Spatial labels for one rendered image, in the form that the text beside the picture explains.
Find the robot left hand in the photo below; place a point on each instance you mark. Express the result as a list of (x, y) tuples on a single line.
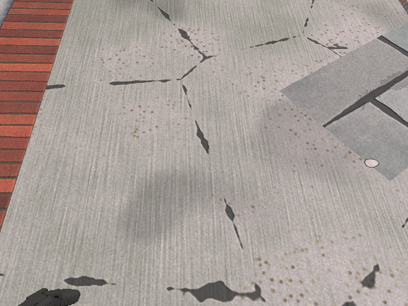
[(57, 297)]

